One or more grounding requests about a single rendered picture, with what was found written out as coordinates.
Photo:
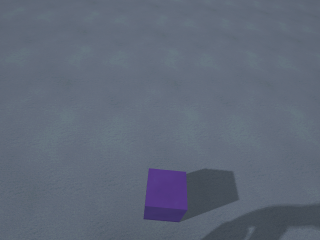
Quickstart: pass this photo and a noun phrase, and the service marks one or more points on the carton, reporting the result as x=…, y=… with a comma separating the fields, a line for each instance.
x=166, y=195

